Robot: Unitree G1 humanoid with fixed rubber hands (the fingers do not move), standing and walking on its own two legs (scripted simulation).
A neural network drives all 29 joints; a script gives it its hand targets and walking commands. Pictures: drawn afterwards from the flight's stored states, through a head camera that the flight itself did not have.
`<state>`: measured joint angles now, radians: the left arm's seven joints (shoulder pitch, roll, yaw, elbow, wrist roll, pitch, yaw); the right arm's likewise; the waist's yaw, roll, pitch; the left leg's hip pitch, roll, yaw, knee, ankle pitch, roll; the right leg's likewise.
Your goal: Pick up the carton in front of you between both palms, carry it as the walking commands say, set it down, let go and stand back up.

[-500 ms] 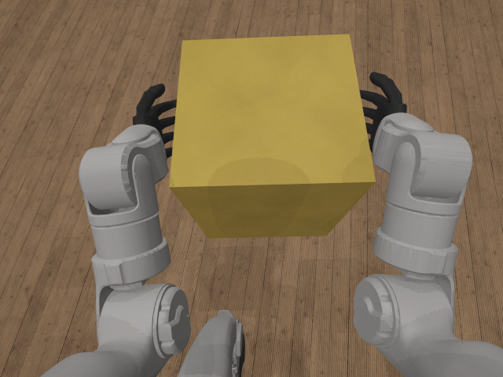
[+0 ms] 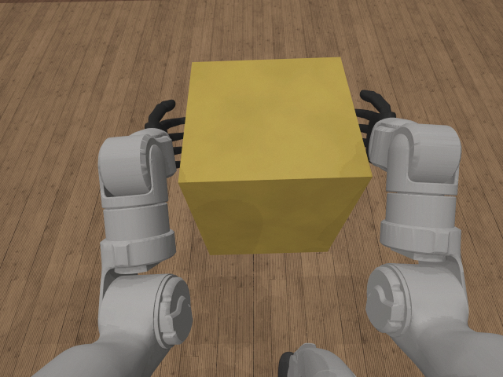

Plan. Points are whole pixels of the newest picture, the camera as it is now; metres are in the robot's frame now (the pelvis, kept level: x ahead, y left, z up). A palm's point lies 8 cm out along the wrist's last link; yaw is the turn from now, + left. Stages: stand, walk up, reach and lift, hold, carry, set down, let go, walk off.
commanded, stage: carry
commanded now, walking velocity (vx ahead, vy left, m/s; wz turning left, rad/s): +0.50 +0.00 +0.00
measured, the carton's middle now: (267, 167) +0.40 -0.02 +0.10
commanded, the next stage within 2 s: none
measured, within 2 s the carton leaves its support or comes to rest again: neither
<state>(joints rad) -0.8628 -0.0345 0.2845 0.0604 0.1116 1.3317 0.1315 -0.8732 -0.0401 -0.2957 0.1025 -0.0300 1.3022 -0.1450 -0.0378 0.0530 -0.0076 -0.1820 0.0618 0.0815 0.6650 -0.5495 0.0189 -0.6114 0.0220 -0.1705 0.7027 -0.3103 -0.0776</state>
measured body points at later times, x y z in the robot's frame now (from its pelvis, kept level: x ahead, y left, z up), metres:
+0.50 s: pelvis +0.31 +0.04 +0.06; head +0.35 +0.03 +0.51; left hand +0.71 +0.16 +0.20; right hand +0.69 -0.14 +0.20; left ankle +0.36 +0.11 -0.66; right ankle +0.21 -0.08 -0.56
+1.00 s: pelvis +0.62 +0.01 +0.11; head +0.66 +0.00 +0.56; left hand +0.98 +0.19 +0.25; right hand +1.03 -0.11 +0.26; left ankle +0.66 +0.12 -0.53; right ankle +0.60 -0.07 -0.62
